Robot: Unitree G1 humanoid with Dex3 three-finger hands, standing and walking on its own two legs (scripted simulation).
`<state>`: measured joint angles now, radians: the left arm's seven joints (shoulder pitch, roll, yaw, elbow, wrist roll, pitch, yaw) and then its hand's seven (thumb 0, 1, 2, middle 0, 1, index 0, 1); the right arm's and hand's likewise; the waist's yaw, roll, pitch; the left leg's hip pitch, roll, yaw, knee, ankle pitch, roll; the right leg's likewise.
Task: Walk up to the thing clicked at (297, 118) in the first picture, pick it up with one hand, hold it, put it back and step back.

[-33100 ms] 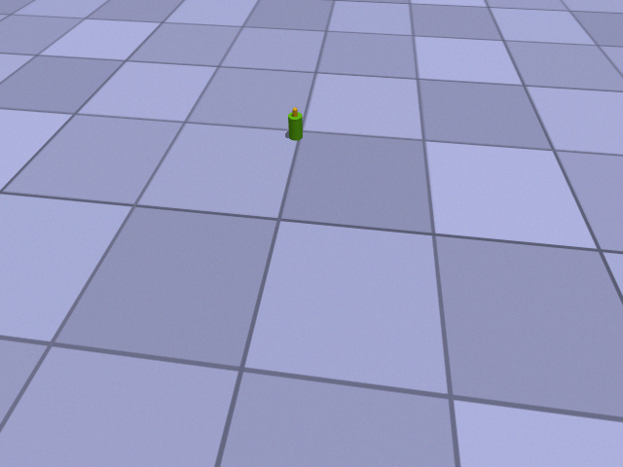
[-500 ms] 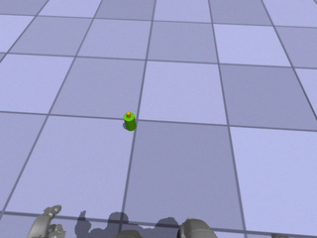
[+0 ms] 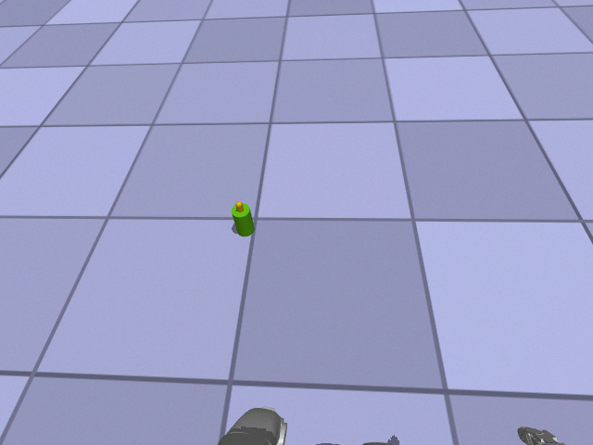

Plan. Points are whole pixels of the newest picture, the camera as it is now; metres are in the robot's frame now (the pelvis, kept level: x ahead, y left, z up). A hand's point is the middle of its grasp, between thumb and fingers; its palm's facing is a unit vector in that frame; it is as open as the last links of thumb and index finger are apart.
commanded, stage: step back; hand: left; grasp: from the side
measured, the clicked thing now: (242, 216) +1.00 +0.31 -0.67
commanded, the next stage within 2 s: stand in 1.02 s
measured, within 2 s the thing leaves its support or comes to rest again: neither
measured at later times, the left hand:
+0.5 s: hand out of the picture +0.02 +0.27 -0.14, palm faces +0.10 -0.92 -0.39, open 7.4 cm
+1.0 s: hand out of the picture +0.10 +0.30 -0.14, palm faces +0.07 -0.93 -0.35, open 7.3 cm
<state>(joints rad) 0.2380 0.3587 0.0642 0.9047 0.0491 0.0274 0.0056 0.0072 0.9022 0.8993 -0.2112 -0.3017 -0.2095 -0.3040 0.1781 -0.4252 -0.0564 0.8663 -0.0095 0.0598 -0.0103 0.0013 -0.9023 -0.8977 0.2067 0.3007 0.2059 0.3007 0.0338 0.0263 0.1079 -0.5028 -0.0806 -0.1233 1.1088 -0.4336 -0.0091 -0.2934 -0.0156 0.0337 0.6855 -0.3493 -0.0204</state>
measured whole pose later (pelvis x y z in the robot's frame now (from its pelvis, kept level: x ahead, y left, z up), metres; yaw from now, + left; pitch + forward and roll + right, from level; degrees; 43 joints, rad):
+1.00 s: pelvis +0.03 +0.04 +0.01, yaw +4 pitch -2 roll -1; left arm 0.09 0.37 0.02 1.07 0.00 -0.02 0.01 0.01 0.91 0.90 -0.21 -0.30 -0.21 -0.30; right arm 0.04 -0.32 -0.02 1.06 -0.01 -0.01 0.00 0.00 -0.90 -0.90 0.21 0.30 0.21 0.30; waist 0.02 -0.01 0.08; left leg -0.23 0.03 0.02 0.53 -0.26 -0.01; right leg -0.17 -0.02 0.02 0.50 -0.29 0.03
